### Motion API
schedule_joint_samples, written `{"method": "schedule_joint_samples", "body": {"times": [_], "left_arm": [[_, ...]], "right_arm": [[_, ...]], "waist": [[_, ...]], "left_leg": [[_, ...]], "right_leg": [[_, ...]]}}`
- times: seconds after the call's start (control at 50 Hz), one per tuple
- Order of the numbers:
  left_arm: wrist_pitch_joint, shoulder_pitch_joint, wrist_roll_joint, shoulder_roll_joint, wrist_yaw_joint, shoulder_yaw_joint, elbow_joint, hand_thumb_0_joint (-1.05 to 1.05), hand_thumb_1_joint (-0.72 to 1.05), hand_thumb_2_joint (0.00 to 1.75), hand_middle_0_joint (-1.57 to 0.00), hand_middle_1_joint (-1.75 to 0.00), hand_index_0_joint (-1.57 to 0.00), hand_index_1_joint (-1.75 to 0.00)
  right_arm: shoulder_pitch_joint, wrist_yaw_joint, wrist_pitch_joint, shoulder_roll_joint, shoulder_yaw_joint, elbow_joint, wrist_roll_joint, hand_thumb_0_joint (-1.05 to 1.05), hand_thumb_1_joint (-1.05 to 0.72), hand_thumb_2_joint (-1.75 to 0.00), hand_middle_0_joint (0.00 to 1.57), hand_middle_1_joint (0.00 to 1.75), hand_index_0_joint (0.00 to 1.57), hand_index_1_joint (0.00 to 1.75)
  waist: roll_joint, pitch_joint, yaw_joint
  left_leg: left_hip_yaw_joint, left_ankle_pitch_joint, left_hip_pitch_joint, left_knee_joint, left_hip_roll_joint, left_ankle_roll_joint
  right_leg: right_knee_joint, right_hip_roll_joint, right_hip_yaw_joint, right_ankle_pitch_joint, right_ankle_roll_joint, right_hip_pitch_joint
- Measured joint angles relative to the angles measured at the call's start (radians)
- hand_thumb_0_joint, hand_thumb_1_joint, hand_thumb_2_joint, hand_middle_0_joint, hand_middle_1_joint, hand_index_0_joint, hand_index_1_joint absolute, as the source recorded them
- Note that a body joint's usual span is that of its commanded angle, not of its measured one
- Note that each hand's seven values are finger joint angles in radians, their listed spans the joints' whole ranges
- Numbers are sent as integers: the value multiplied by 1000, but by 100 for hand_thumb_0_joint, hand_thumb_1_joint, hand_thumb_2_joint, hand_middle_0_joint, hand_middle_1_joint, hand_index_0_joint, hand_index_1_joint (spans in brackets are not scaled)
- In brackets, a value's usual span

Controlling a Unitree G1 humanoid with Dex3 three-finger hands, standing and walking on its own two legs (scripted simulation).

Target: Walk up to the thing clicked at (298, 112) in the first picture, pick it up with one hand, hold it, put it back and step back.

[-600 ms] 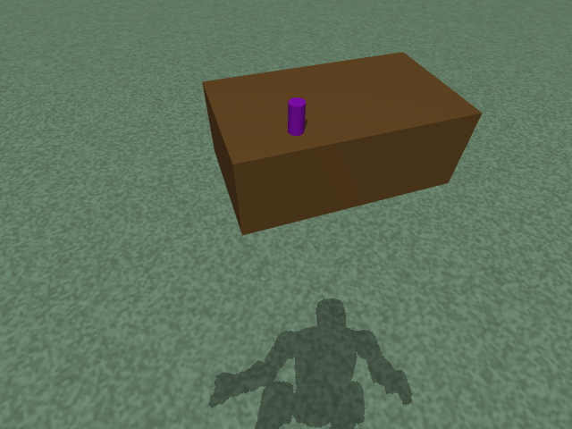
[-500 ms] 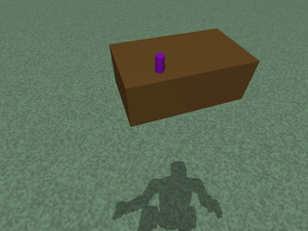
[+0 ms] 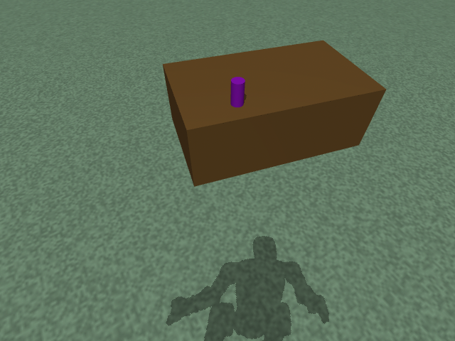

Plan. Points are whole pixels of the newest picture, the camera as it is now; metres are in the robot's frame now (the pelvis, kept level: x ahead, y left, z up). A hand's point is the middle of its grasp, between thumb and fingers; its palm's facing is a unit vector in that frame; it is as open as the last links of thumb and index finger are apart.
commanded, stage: stand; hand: right
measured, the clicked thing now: (237, 92) +1.27 -0.05 -0.30
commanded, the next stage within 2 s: walk up in 0.52 s
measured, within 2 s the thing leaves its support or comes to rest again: neither
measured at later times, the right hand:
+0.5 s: hand out of the picture +0.08 -0.25 -0.16, palm faces -0.04 +0.94 -0.33, open 7.4 cm
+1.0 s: hand (337, 309) +0.22 -0.21 -0.13, palm faces -0.15 +0.89 -0.44, open 7.4 cm
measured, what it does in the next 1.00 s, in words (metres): walks ahead: left foot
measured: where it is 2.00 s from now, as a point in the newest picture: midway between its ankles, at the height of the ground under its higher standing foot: (224, 267)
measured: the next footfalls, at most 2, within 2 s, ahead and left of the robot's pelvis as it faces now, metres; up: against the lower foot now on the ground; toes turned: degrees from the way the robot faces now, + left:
left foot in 0.82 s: +0.17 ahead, +0.18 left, +0.00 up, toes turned +12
right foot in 1.26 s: +0.43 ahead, -0.07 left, +0.00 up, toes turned +7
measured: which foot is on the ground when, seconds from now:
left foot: down 0.00-0.60, up 0.62-0.80, down 0.82-1.00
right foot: down 0.00-0.84, up 0.86-1.00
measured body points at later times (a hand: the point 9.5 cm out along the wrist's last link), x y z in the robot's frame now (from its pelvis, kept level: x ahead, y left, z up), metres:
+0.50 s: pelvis +0.01 +0.00 +0.00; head +0.02 +0.00 +0.45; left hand +0.08 +0.30 -0.13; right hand +0.08 -0.30 -0.13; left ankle +0.01 +0.12 -0.75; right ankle +0.00 -0.12 -0.75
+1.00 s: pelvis +0.12 +0.06 -0.02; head +0.13 +0.09 +0.43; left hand +0.12 +0.40 -0.15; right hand +0.23 -0.26 -0.10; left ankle +0.13 +0.17 -0.75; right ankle +0.14 -0.08 -0.69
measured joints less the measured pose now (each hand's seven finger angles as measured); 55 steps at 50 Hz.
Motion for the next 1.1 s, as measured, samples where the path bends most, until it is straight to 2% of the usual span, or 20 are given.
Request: {"method": "schedule_joint_samples", "body": {"times": [0.52, 0.58, 0.6, 0.62, 0.64, 0.68, 0.76, 0.82, 0.84, 0.86, 0.88, 0.92, 0.96, 1.0, 1.1], "left_arm": [[3, -7, 0, 0, 0, 5, 1, 1, 90, 89, -20, -30, -21, -30], [-5, 14, 17, 6, -30, 40, -41, 1, 90, 89, -20, -30, -21, -30], [-11, 26, 22, 11, -38, 51, -61, 1, 90, 89, -20, -30, -21, -30], [-19, 36, 26, 17, -44, 61, -82, 1, 90, 89, -20, -30, -21, -30], [-27, 45, 30, 24, -46, 70, -103, 1, 90, 89, -20, -30, -21, -30], [-37, 64, 34, 31, -47, 83, -131, 1, 90, 89, -20, -30, -21, -30], [-32, 117, 41, 63, -57, 95, -156, 1, 90, 89, -20, -30, -21, -30], [-14, 148, 38, 96, -65, 102, -161, 1, 90, 89, -20, -30, -21, -30], [-7, 156, 36, 104, -65, 105, -161, 1, 90, 89, -20, -30, -21, -30], [3, 160, 33, 107, -62, 107, -158, 1, 90, 89, -20, -30, -21, -30], [14, 159, 31, 105, -59, 105, -153, 1, 90, 89, -20, -30, -21, -30], [24, 152, 22, 109, -60, 93, -150, 1, 91, 89, -20, -30, -20, -30], [18, 145, 15, 111, -63, 85, -159, 2, 91, 89, -20, -30, -20, -30], [11, 139, 14, 110, -71, 83, -173, 1, 91, 89, -20, -30, -20, -30], [12, 125, 19, 98, -95, 82, -206, 1, 91, 89, -20, -30, -20, -30]], "right_arm": [[-6, -3, 0, -3, 3, -4, 0, 1, -90, -90, 20, 30, 20, 30], [41, 19, -5, -7, -28, -41, -13, 1, -90, -90, 20, 30, 20, 30], [61, 26, -3, -11, -36, -52, -19, 1, -90, -90, 20, 30, 20, 30], [78, 30, 1, -16, -44, -60, -24, 1, -90, -90, 20, 30, 20, 30], [91, 33, 5, -19, -51, -66, -29, 1, -90, -90, 20, 30, 20, 30], [108, 41, 7, -34, -64, -76, -33, 1, -90, -90, 20, 30, 20, 30], [127, 66, -8, -59, -87, -116, -29, 1, -90, -90, 20, 30, 20, 30], [141, 72, -32, -75, -107, -153, -28, 1, -90, -90, 20, 30, 20, 30], [141, 68, -42, -78, -114, -164, -29, 1, -90, -90, 20, 30, 20, 30], [142, 61, -52, -81, -120, -179, -33, 1, -90, -90, 20, 30, 20, 30], [146, 55, -58, -81, -122, -194, -29, 1, -90, -90, 20, 30, 20, 30], [161, 47, -63, -71, -113, -212, -18, 1, -90, -90, 20, 30, 20, 30], [179, 39, -65, -60, -97, -224, -12, 1, -90, -90, 20, 30, 20, 30], [202, 35, -70, -50, -84, -232, -7, 1, -90, -90, 20, 30, 20, 30], [247, 35, -80, -41, -67, -248, -7, 1, -90, -90, 20, 30, 21, 30]], "waist": [[2, 2, 2], [4, -12, 3], [6, -21, 7], [5, -27, 10], [-2, -28, 17], [1, -17, 31], [-7, 4, 46], [-25, 16, 42], [-44, 24, 41], [-57, 29, 36], [-59, 31, 23], [-72, 28, 7], [-83, 26, 1], [-90, 21, -3], [-80, 15, -12]], "left_leg": [[1, -7, 14, -10, 0, -1], [-20, -118, -30, 93, -4, 31], [-26, -166, -53, 143, -2, 41], [-19, -201, -90, 219, 2, 43], [0, -221, -132, 304, 5, 40], [20, -240, -202, 419, 24, 33], [36, -215, -262, 374, 68, 23], [56, -68, -239, 257, 73, 20], [70, -25, -233, 271, 55, 19], [80, -49, -237, 311, 40, 21], [79, -77, -238, 335, 31, 27], [76, -99, -207, 315, 13, 40], [76, -95, -157, 264, 2, 42], [72, -89, -109, 212, -6, 39], [56, -108, -13, 133, -8, 34]], "right_leg": [[-7, 0, 1, -8, 0, 13], [80, -1, -21, -132, -20, -15], [102, 1, -31, -157, -29, -22], [106, -2, -44, -142, -34, -23], [100, -9, -56, -101, -38, -20], [85, -15, -80, -100, -35, 6], [61, -34, -110, -134, -15, 67], [156, -69, -127, -219, 1, 73], [242, -98, -116, -265, -14, 52], [374, -107, -81, -309, -28, 4], [508, -91, -40, -341, -38, -51], [700, -61, 12, -311, -49, -157], [760, -60, 21, -250, -45, -243], [728, -74, 22, -199, -32, -307], [527, -106, 27, -97, -5, -383]]}}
